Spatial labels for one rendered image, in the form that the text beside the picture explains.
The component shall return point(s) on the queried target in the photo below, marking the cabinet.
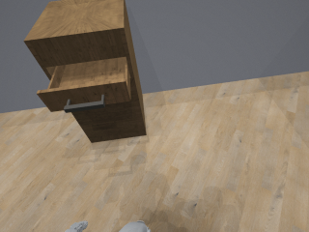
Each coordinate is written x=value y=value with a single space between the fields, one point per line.
x=79 y=31

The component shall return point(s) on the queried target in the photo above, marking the drawer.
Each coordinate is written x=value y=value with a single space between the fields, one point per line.
x=87 y=82

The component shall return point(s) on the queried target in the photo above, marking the handle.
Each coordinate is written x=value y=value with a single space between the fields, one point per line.
x=84 y=106

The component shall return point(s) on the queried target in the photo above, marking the left robot hand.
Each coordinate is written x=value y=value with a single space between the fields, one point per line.
x=78 y=226

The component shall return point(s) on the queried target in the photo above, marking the robot left thigh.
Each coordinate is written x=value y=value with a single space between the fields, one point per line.
x=135 y=226

